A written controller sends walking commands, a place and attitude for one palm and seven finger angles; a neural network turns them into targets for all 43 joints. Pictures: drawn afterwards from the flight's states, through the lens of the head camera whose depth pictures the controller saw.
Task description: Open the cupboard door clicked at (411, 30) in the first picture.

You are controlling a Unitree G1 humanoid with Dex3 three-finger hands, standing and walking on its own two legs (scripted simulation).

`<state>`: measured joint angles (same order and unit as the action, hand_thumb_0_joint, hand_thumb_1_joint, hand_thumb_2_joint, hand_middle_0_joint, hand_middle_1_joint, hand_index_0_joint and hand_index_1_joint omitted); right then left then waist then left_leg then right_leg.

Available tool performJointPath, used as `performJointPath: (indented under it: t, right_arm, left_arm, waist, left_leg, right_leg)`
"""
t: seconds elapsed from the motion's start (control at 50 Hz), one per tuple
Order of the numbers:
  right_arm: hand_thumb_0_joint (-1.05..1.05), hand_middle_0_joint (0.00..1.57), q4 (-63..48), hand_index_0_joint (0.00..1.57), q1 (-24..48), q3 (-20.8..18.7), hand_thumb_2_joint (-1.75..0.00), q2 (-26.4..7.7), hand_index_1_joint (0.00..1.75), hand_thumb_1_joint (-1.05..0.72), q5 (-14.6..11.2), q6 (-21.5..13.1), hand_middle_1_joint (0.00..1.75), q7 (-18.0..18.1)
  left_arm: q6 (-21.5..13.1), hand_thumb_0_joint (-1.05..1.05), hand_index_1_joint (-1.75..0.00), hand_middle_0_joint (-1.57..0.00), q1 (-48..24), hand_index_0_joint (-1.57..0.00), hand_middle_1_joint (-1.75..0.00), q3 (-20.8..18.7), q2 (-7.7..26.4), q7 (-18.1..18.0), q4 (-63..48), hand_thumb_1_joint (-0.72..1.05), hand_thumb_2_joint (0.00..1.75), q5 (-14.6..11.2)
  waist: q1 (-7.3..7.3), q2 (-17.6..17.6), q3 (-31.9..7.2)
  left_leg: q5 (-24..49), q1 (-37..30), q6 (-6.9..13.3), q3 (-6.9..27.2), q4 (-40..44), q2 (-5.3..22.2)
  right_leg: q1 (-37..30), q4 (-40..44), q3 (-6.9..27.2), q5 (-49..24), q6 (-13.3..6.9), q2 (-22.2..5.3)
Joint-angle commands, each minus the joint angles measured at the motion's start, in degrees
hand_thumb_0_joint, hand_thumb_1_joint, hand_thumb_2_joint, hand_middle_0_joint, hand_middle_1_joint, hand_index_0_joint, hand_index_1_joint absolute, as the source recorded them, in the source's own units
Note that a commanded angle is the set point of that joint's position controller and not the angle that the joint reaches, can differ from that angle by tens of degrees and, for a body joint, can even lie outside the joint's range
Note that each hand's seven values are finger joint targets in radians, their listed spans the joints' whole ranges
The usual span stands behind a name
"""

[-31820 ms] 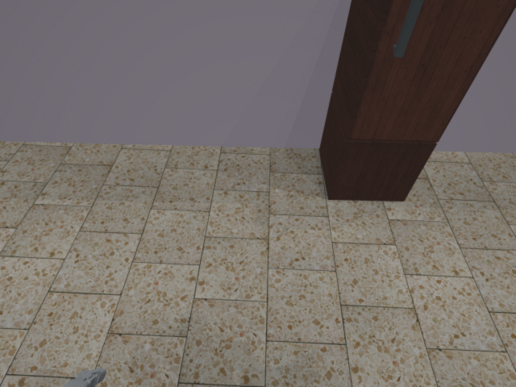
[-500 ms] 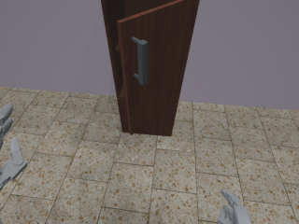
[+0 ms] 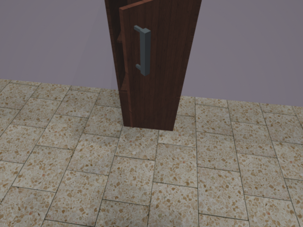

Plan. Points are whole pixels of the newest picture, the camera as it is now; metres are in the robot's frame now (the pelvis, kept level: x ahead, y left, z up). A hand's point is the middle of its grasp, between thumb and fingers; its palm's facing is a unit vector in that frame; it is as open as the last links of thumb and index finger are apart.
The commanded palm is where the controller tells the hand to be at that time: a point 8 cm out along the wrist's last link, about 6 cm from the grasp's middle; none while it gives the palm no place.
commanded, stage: let the arm hang, fingers relaxed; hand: left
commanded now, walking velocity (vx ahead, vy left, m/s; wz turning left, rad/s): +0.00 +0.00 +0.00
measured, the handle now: (141, 51) +0.64 +0.06 +0.11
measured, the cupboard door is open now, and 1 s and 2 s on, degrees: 48 48 48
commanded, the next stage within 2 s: look to check the result in 0.76 s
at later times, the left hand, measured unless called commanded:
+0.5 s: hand out of the picture +0.05 +0.21 -0.15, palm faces +0.01 -0.95 -0.30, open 7.4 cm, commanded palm none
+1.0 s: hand out of the picture +0.10 +0.21 -0.15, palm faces -0.01 -0.95 -0.31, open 7.4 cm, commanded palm none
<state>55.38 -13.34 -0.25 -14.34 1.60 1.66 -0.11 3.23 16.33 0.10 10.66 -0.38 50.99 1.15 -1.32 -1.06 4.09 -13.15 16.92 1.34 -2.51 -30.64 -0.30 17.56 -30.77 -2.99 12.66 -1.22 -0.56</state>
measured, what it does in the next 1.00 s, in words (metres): stands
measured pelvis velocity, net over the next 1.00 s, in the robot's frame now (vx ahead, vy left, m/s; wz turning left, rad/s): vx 0.04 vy -0.02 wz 0.00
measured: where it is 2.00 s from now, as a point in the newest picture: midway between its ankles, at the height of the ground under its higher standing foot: outside the picture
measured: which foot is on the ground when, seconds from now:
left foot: down 0.00-1.00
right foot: down 0.00-1.00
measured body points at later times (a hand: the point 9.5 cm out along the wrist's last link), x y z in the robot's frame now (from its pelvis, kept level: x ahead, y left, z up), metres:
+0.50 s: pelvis +0.01 +0.00 +0.01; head +0.02 -0.02 +0.46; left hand +0.05 +0.26 -0.13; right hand +0.04 -0.25 -0.16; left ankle +0.04 +0.11 -0.73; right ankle +0.04 -0.11 -0.73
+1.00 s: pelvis +0.04 -0.02 +0.02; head +0.06 -0.03 +0.46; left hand +0.10 +0.26 -0.12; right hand +0.09 -0.29 -0.14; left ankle +0.04 +0.11 -0.73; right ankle +0.04 -0.11 -0.73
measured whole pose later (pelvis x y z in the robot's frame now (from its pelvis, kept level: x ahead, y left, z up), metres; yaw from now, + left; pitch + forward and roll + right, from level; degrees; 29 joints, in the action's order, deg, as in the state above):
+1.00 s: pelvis +0.04 -0.02 +0.02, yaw +0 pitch -1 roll +0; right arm 64.7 -8.2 -0.9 -16.4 1.0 0.4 0.8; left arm -0.9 7.7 -1.1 15.4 -0.4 65.5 0.6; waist -0.6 1.7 3.5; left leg -10.1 7.1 -0.2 -1.8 -18.4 0.6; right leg 8.0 -19.1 -3.5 10.1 -2.2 0.9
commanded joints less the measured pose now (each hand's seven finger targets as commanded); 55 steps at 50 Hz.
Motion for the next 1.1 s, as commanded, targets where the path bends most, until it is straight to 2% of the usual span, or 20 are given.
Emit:
performJointPath:
  t: [0.0,0.02,0.08,0.2,0.22,0.28,0.32,0.36,0.42,0.54,0.58,0.64,0.72,0.86,0.98,1.08]
  right_arm:
    - [0.00,0.20,-1.62,0.20,0.80,-1.33,-0.90,-5.32,0.30,-0.90,-0.03,-1.45,0.30,0.63]
    - [0.00,0.20,-0.82,0.20,0.09,-1.31,-0.90,-5.11,0.30,-0.90,-0.16,-1.36,0.30,0.71]
    - [0.00,0.20,1.21,0.20,-1.94,-1.89,-0.90,-6.04,0.30,-0.90,-0.48,-1.51,0.30,1.03]
    - [0.00,0.20,4.94,0.20,-4.11,-2.02,-0.90,-5.46,0.30,-0.90,-0.58,-1.44,0.30,1.35]
    - [0.00,0.20,5.22,0.20,-4.23,-2.04,-0.90,-5.52,0.30,-0.90,-0.59,-1.38,0.30,1.37]
    - [0.00,0.20,6.13,0.20,-4.32,-2.08,-0.90,-5.55,0.30,-0.90,-0.48,-1.31,0.30,1.28]
    - [0.00,0.20,6.40,0.20,-3.94,-2.16,-0.90,-5.90,0.30,-0.90,-0.40,-1.37,0.30,1.26]
    - [0.00,0.20,6.46,0.20,-3.10,-2.26,-0.90,-6.25,0.30,-0.90,-0.44,-1.47,0.30,1.21]
    - [0.00,0.20,6.69,0.20,-1.93,-2.16,-0.90,-6.36,0.30,-0.90,-0.35,-1.68,0.30,1.17]
    - [0.00,0.20,6.78,0.20,0.66,-2.02,-0.90,-7.29,0.30,-0.90,-0.43,-2.36,0.30,1.23]
    - [0.00,0.20,6.78,0.20,1.34,-1.97,-0.90,-7.52,0.30,-0.90,-0.42,-2.36,0.30,1.21]
    - [0.00,0.20,6.84,0.20,2.19,-1.95,-0.90,-8.20,0.30,-0.90,-0.46,-2.53,0.30,1.24]
    - [0.00,0.20,6.80,0.20,3.40,-1.98,-0.90,-9.00,0.30,-0.90,-0.42,-2.44,0.30,1.23]
    - [0.00,0.20,6.53,0.20,4.50,-2.12,-0.90,-10.55,0.30,-0.90,-0.65,-2.57,0.30,1.32]
    - [0.00,0.20,6.70,0.20,5.20,-2.16,-0.90,-11.18,0.30,-0.90,-0.60,-2.30,0.30,1.32]
    - [0.00,0.20,6.56,0.20,5.68,-2.13,-0.90,-11.83,0.30,-0.90,-0.58,-2.30,0.30,1.32]
  left_arm:
    - [-3.36,0.00,-0.30,-0.20,0.35,-0.20,-0.30,-2.66,10.39,-0.57,0.64,0.90,0.90,-0.14]
    - [-3.44,0.00,-0.30,-0.20,0.73,-0.20,-0.30,-2.42,10.57,-0.54,2.20,0.90,0.90,-0.29]
    - [-3.94,0.00,-0.30,-0.20,-0.09,-0.20,-0.30,-2.57,11.00,-0.58,5.39,0.90,0.90,-0.35]
    - [-4.01,0.00,-0.30,-0.20,-0.95,-0.20,-0.30,-2.44,10.69,-0.89,9.81,0.90,0.90,-0.47]
    - [-4.02,0.00,-0.30,-0.20,-1.12,-0.20,-0.30,-2.42,10.80,-0.93,10.30,0.90,0.90,-0.49]
    - [-3.90,0.00,-0.30,-0.20,-1.96,-0.20,-0.30,-2.63,11.38,-1.03,10.94,0.90,0.90,-0.41]
    - [-3.96,0.00,-0.30,-0.20,-2.41,-0.20,-0.30,-2.80,11.65,-1.04,10.98,0.90,0.90,-0.40]
    - [-4.03,0.00,-0.30,-0.20,-2.85,-0.20,-0.30,-2.92,12.03,-1.10,11.15,0.90,0.90,-0.36]
    - [-4.25,0.00,-0.30,-0.20,-4.16,-0.20,-0.30,-2.93,12.31,-1.03,11.15,0.90,0.90,-0.36]
    - [-4.72,0.00,-0.30,-0.20,-6.10,-0.20,-0.30,-3.00,12.87,-1.02,10.98,0.90,0.90,-0.39]
    - [-4.70,0.00,-0.30,-0.20,-6.86,-0.20,-0.30,-2.97,12.99,-1.03,10.98,0.90,0.90,-0.34]
    - [-4.95,0.00,-0.30,-0.20,-7.50,-0.20,-0.30,-2.99,13.53,-0.98,10.95,0.90,0.90,-0.40]
    - [-5.05,0.00,-0.30,-0.20,-8.26,-0.20,-0.30,-2.97,13.95,-0.93,11.06,0.90,0.90,-0.42]
    - [-5.53,0.00,-0.30,-0.20,-9.03,-0.20,-0.30,-3.21,15.26,-0.99,11.07,0.90,0.90,-0.46]
    - [-5.52,0.00,-0.30,-0.20,-9.71,-0.20,-0.30,-3.02,15.92,-1.00,11.43,0.90,0.90,-0.50]
    - [-5.60,0.00,-0.30,-0.20,-9.86,-0.20,-0.30,-3.06,16.43,-0.98,11.59,0.90,0.90,-0.53]
  waist:
    - [1.42,11.08,-4.64]
    - [1.48,11.09,-5.07]
    - [1.15,4.45,-5.04]
    - [0.84,0.94,-0.78]
    - [0.81,-0.61,-0.29]
    - [0.76,-0.56,0.89]
    - [0.80,-0.95,0.30]
    - [1.01,0.26,-0.08]
    - [0.92,-0.57,0.01]
    - [1.26,2.58,-2.25]
    - [1.24,1.65,-1.92]
    - [1.23,2.02,-3.07]
    - [1.12,1.90,-3.00]
    - [0.98,1.39,-5.86]
    - [0.69,0.64,-4.25]
    - [0.73,0.94,-5.31]
  left_leg:
    - [-7.36,0.62,1.07,7.55,10.85,5.29]
    - [-7.55,0.69,1.00,7.48,11.04,5.26]
    - [-5.03,-1.12,1.13,7.58,10.75,5.69]
    - [-3.33,-2.56,1.25,6.72,11.57,5.80]
    - [-3.10,-2.86,1.27,6.57,11.34,5.64]
    - [-3.94,-3.07,1.25,6.39,11.73,5.57]
    - [-3.68,-3.36,1.29,6.43,11.84,5.45]
    - [-3.31,-3.71,1.29,6.54,12.10,5.61]
    - [-0.86,-4.09,1.16,6.42,12.47,5.66]
    - [5.12,-5.54,0.87,7.06,13.71,6.68]
    - [5.55,-5.57,0.80,7.20,14.12,6.85]
    - [7.61,-6.92,0.58,6.86,14.21,6.81]
    - [7.30,-7.92,0.40,6.61,14.47,6.81]
    - [10.17,-10.49,0.27,6.17,14.19,7.11]
    - [9.65,-10.92,0.10,6.03,14.48,7.16]
    - [10.03,-11.72,0.10,5.94,14.54,7.24]
  right_leg:
    - [-4.50,10.08,8.07,6.40,-2.68,-4.99]
    - [-5.52,10.33,7.83,5.99,-2.69,-5.03]
    - [-5.84,11.93,7.59,5.24,-2.97,-5.41]
    - [-3.45,14.02,7.28,6.87,-3.02,-5.76]
    - [-3.09,14.56,7.39,7.53,-2.98,-5.84]
    - [-2.12,15.08,7.38,9.79,-2.92,-5.98]
    - [-2.66,15.18,7.71,9.74,-2.90,-5.98]
    - [-2.88,15.02,7.54,9.25,-2.82,-5.94]
    - [-3.84,14.88,7.74,6.54,-2.69,-6.10]
    - [-7.57,13.40,6.96,-2.17,-2.25,-6.12]
    - [-7.83,13.33,6.58,-2.76,-2.09,-6.06]
    - [-9.15,13.73,6.78,-5.49,-2.04,-6.41]
    - [-9.04,14.64,6.90,-5.21,-2.00,-6.45]
    - [-11.19,14.93,6.95,-10.41,-2.09,-6.74]
    - [-10.61,15.87,7.01,-10.61,-1.99,-6.83]
    - [-11.31,16.06,7.42,-11.37,-2.03,-6.87]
